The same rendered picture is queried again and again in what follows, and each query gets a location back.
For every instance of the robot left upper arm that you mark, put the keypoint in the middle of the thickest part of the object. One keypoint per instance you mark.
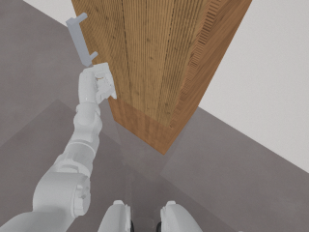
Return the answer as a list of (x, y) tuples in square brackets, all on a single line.
[(60, 198)]

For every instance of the handle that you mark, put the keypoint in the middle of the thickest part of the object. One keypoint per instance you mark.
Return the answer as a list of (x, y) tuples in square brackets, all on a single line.
[(78, 40)]

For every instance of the right robot shin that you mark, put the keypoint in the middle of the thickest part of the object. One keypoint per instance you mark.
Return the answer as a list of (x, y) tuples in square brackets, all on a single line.
[(168, 203)]

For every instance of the right robot thigh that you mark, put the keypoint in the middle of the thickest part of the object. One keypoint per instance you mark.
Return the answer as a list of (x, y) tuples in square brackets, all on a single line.
[(175, 218)]

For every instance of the cupboard door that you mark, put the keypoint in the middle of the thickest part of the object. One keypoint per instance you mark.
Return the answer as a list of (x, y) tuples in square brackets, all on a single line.
[(147, 45)]

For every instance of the robot left forearm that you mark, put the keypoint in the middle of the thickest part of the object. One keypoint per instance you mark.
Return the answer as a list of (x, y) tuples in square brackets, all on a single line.
[(83, 145)]

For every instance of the robot left hand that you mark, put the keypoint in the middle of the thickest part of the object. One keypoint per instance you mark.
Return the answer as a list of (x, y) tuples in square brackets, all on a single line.
[(91, 90)]

